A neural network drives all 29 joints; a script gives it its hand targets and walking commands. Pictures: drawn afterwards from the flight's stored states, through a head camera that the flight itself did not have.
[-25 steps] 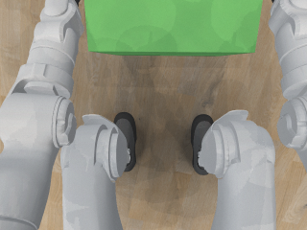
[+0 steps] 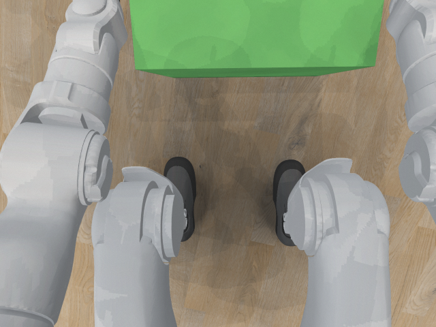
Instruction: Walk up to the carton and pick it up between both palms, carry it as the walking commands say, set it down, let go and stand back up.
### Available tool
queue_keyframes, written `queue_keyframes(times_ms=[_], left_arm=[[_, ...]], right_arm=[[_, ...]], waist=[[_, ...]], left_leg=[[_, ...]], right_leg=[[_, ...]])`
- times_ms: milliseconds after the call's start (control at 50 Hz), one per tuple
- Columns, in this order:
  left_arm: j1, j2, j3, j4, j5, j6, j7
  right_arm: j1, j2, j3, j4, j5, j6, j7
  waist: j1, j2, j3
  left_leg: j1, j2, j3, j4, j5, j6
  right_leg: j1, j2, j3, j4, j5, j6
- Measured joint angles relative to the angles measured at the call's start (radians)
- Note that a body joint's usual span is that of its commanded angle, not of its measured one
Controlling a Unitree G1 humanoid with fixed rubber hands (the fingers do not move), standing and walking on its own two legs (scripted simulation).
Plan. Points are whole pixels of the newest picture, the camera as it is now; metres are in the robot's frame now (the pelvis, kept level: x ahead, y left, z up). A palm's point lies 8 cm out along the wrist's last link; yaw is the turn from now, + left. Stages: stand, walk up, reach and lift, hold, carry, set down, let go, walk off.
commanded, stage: reach and lift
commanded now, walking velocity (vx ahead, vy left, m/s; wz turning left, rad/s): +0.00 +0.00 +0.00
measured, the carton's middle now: out of the picture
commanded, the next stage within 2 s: none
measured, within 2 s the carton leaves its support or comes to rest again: leaves its support in 0.42 s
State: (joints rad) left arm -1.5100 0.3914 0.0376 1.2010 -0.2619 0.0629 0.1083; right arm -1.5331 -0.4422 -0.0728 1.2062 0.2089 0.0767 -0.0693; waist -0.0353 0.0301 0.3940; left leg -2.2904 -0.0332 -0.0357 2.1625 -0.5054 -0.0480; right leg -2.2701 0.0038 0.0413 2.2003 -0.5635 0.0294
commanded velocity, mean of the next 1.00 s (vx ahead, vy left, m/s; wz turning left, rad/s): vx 0.00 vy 0.00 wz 0.00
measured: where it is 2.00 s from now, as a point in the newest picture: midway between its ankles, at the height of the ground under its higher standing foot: (234, 214)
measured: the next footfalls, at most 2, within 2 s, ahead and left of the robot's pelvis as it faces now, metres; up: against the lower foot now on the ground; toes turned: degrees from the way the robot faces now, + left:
none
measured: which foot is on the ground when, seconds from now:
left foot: down 0.00-1.00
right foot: down 0.00-1.00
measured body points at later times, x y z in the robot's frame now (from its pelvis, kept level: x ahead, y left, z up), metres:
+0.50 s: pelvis +0.01 +0.00 +0.00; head +0.37 -0.02 +0.26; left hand +0.57 +0.15 -0.17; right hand +0.56 -0.24 -0.15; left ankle +0.13 +0.13 -0.33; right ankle +0.11 -0.13 -0.33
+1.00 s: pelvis +0.01 +0.00 +0.04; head +0.36 -0.03 +0.32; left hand +0.57 +0.15 -0.09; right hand +0.56 -0.24 -0.09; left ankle +0.13 +0.13 -0.33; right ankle +0.11 -0.13 -0.33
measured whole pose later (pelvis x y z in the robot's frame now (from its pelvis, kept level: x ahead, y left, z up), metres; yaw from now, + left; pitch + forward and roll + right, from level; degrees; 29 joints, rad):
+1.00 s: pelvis +0.01 +0.00 +0.04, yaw +0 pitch +45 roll +3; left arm -1.27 0.26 0.31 0.81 -0.05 0.30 0.09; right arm -1.32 -0.35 -0.26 0.87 0.05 0.29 -0.04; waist -0.03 0.01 0.09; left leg -2.28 -0.04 -0.03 2.02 -0.52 -0.06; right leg -2.30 0.06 0.07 2.06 -0.55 0.04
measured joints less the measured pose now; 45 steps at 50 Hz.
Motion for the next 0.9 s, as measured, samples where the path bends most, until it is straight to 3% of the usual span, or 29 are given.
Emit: queue_keyframes(times_ms=[240, 540, 700, 900], left_arm=[[0.063, -0.025, 0.104, -0.089, 0.071, 0.051, -0.009], [0.146, -0.045, 0.076, -0.212, 0.05, 0.12, 0.02], [0.146, -0.087, 0.192, -0.217, 0.157, 0.151, -0.003], [0.231, -0.116, 0.246, -0.368, 0.19, 0.218, -0.011]], right_arm=[[0.056, 0.021, -0.05, -0.096, -0.046, 0.059, 0.025], [0.14, 0.02, -0.039, -0.206, -0.009, 0.124, 0.005], [0.124, 0.041, -0.122, -0.18, -0.097, 0.144, 0.032], [0.196, 0.083, -0.164, -0.311, -0.142, 0.198, 0.031]], waist=[[-0.001, 0.003, -0.022], [-0.007, -0.015, -0.112], [0.0, -0.021, -0.203], [0.006, -0.022, -0.266]], left_leg=[[-0.007, -0.003, -0.006, 0.018, -0.017, -0.007], [-0.005, -0.006, -0.003, -0.007, -0.025, -0.01], [-0.006, -0.001, 0.005, -0.067, -0.014, -0.005], [-0.002, -0.007, 0.006, -0.116, -0.017, -0.014]], right_leg=[[-0.011, 0.002, -0.005, 0.019, -0.013, -0.009], [-0.018, 0.026, 0.009, -0.009, -0.009, 0.005], [-0.028, 0.043, 0.021, -0.071, 0.015, 0.011], [-0.032, 0.05, 0.027, -0.116, 0.016, 0.009]])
